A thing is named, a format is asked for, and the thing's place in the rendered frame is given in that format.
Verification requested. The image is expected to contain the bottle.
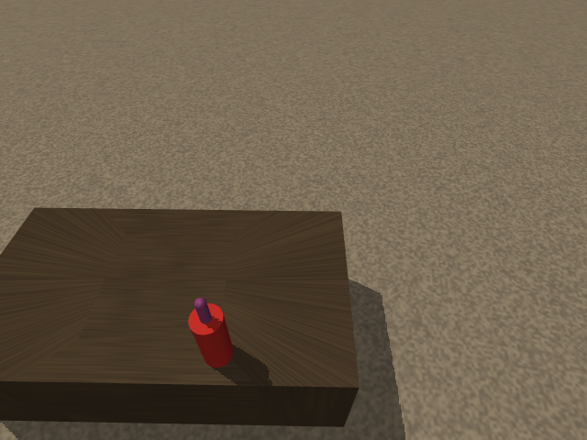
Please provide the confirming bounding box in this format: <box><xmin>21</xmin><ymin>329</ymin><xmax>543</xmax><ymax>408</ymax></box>
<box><xmin>188</xmin><ymin>298</ymin><xmax>234</xmax><ymax>368</ymax></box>

